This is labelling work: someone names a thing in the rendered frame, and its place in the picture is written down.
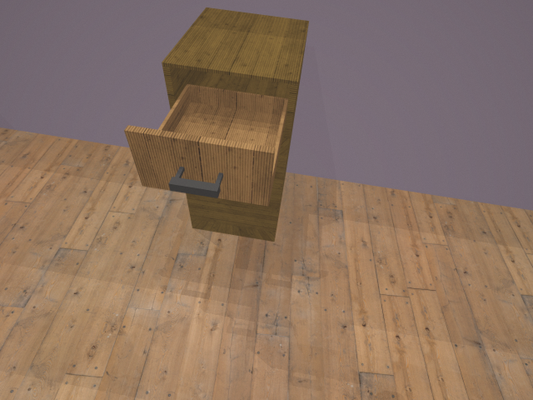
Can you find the handle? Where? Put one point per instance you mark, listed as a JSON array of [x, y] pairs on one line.
[[207, 189]]

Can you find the drawer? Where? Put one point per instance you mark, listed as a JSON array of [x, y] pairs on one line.
[[210, 131]]

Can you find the cabinet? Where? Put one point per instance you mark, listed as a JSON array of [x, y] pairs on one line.
[[250, 53]]

